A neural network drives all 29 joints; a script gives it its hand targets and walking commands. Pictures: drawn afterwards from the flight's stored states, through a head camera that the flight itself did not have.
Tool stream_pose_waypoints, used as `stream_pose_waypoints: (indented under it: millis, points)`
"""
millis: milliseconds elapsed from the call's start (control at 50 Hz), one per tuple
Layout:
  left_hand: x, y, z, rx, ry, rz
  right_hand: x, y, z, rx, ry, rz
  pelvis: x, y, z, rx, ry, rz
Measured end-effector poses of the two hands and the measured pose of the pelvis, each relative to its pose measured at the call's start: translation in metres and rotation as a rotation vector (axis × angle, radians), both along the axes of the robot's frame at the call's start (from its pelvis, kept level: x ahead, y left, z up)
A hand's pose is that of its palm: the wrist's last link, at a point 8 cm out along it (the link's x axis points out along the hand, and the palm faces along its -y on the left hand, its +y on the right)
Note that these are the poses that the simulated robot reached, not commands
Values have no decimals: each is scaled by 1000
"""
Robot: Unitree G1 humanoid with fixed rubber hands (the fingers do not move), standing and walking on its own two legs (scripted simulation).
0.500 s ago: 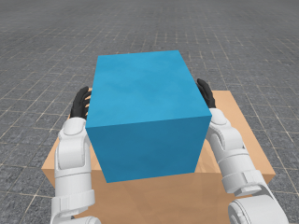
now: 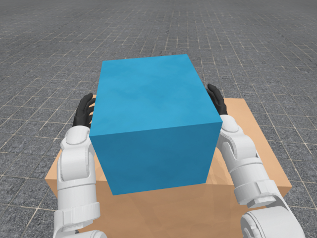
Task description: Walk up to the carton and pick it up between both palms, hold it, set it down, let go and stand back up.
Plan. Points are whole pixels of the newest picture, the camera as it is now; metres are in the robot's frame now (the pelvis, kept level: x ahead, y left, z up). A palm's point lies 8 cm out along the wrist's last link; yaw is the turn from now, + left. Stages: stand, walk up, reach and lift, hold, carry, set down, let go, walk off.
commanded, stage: hold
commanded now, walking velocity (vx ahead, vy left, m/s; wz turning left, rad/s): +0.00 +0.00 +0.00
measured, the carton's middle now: (152, 120) +0.37 +0.00 +0.15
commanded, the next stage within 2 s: none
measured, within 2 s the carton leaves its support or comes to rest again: neither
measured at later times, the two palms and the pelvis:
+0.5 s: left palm (85, 125) +0.34 +0.16 +0.17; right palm (217, 116) +0.35 -0.16 +0.17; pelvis +0.00 +0.00 +0.00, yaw +0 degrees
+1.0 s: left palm (85, 126) +0.34 +0.16 +0.17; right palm (219, 117) +0.34 -0.16 +0.17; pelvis +0.00 +0.00 +0.00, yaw -1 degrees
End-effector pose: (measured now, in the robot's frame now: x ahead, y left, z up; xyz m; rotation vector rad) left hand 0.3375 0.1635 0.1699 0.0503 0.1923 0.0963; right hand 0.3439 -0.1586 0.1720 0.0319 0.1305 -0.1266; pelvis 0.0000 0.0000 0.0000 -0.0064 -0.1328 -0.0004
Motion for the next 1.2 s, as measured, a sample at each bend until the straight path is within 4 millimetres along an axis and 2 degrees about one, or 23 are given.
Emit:
stream_pose_waypoints:
  millis: [60, 120, 160, 280, 340, 420, 540, 600, 660, 780, 840, 920, 1000, 1080, 1140, 1200]
  points:
    - [-6, -3, -16, -20, 38, -11, -11, -3, -16, 9, 38, -16, 1, 0, -1, -1, -15, 2]
    - [-6, -6, -19, -31, 37, -19, -15, -6, -20, 15, 37, -32, -3, 1, -2, -2, -14, -5]
    - [-3, -8, -12, -31, 14, -19, -13, -7, -13, 17, 14, -37, -8, 2, -2, -1, -2, -15]
    - [14, -8, 27, -1, -68, 2, 8, -7, 22, 20, -68, -20, -18, 3, -2, 4, 43, -34]
    - [19, -5, 34, 11, -55, 10, 17, -5, 26, 11, -56, -6, -17, 3, -1, 7, 44, -32]
    - [17, -3, 22, 14, -16, 6, 17, -3, 15, -3, -18, 2, -8, 2, 0, 4, 31, -19]
    - [2, -3, -13, -17, 26, -12, -4, -3, -12, 3, 24, -17, 3, 0, -1, -2, -7, -2]
    - [-2, -5, -20, -32, 31, -16, -10, -5, -18, 9, 30, -27, 2, 0, -2, -3, -12, -3]
    - [0, -6, -13, -31, 8, -13, -9, -6, -12, 13, 7, -30, -3, 0, -2, -2, -2, -10]
    - [14, -8, 21, 2, -58, 7, 9, -7, 15, 27, -60, -15, -12, 1, -2, 3, 34, -27]
    - [17, -7, 29, 14, -58, 13, 16, -6, 20, 23, -59, -5, -11, 1, -1, 5, 38, -26]
    - [12, -6, 23, 21, -40, 4, 11, -5, 15, 11, -43, -1, -5, 0, 0, 2, 20, -19]
    - [1, -5, 1, 3, 3, -6, -3, -5, -3, 6, 0, -9, 1, -1, 0, 0, -9, -11]
    - [-6, -5, -19, -24, 52, -10, -12, -5, -21, 8, 50, -20, -1, -1, -1, 0, -21, -9]
    - [-4, -5, -17, -30, 43, -9, -12, -5, -20, 12, 41, -26, -7, -1, -2, 0, -8, -13]
    - [3, -6, -1, -28, -9, -5, -5, -5, -4, 19, -12, -28, -13, -1, -2, 1, 20, -18]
